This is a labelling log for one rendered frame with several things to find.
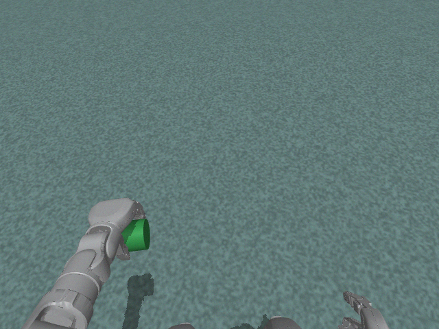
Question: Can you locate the right robot hand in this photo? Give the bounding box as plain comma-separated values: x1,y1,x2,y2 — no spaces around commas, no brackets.
338,291,389,329

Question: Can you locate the left robot hand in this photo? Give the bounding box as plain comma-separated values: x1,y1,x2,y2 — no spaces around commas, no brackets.
88,197,146,260

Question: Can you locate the can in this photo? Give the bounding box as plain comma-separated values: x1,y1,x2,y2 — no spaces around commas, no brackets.
121,219,150,252

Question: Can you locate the left robot arm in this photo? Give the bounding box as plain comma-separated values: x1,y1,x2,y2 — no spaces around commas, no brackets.
21,222,121,329

